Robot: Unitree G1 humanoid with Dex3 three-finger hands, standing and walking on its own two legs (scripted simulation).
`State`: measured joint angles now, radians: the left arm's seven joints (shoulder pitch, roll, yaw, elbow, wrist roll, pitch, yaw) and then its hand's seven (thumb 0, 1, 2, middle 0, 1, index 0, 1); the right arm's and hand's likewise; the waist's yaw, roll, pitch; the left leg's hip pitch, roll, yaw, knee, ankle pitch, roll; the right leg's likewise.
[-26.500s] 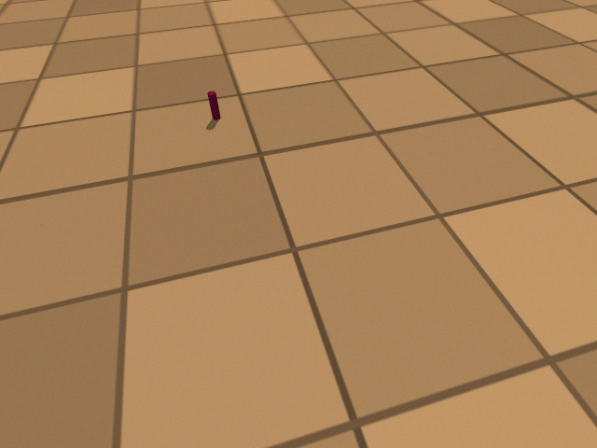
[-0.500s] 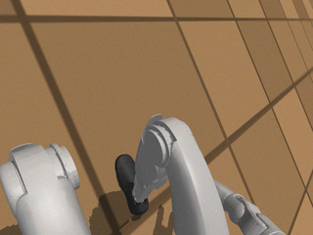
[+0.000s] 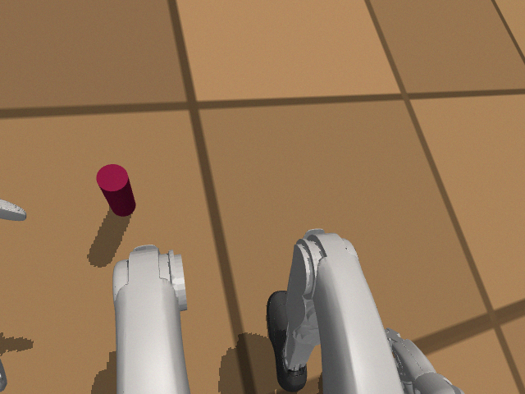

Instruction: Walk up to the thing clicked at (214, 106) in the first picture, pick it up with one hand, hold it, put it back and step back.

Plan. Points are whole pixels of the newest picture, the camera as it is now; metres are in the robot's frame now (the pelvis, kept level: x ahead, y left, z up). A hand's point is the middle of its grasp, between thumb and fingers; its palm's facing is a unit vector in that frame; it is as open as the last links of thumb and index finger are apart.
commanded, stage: home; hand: left
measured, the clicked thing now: (118, 193) +0.46 +0.23 -0.26
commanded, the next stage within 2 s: none
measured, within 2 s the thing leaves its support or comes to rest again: neither
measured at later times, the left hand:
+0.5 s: hand out of the picture +0.30 +0.30 +0.11, palm faces +0.24 -0.86 -0.45, open 17.5 cm
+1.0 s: hand out of the picture +0.25 +0.21 +0.30, palm faces +0.25 -0.91 -0.32, open 17.6 cm
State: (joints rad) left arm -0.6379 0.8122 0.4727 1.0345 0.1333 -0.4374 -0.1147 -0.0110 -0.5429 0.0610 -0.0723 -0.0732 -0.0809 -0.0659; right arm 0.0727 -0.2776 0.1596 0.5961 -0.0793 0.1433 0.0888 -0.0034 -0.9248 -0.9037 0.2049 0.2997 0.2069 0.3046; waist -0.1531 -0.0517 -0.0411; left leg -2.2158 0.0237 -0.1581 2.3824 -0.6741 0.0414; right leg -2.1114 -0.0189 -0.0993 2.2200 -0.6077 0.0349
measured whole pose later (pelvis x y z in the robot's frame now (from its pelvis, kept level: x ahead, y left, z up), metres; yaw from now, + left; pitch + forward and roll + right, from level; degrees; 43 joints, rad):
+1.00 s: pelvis +0.10 -0.01 +0.36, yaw +9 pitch +11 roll -3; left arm 0.42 0.24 -0.02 0.05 -0.02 0.25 0.18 -0.01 -0.57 0.04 -0.05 -0.05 -0.06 -0.04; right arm 0.29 -0.19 0.03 0.49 0.04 -0.03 -0.18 0.01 -0.90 -0.90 0.20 0.30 0.21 0.30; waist -0.04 0.04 -0.16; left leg -0.73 0.04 -0.03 1.04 -0.51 -0.01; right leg -0.71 -0.03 -0.06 0.97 -0.47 0.02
